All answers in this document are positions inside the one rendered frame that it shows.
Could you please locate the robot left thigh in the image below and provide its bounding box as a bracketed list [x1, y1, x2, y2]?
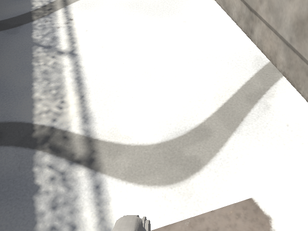
[112, 215, 151, 231]

